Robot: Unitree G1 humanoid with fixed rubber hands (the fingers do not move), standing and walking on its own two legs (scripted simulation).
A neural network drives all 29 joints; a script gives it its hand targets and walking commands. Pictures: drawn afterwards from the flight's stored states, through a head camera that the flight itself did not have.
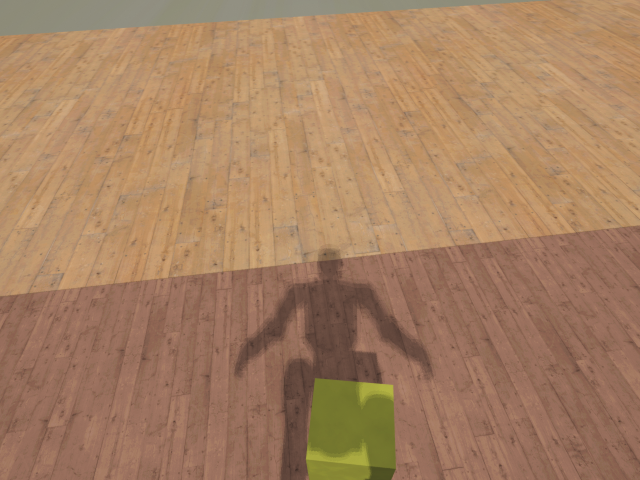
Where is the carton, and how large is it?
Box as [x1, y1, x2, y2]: [306, 378, 395, 479]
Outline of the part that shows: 315,378 306,454 309,479 390,479 395,469 392,385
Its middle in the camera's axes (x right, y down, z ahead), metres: +0.09 +0.53 +1.06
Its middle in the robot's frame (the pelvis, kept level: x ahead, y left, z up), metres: +0.41 -0.03 -0.66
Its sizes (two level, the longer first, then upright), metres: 0.210 0.200 0.250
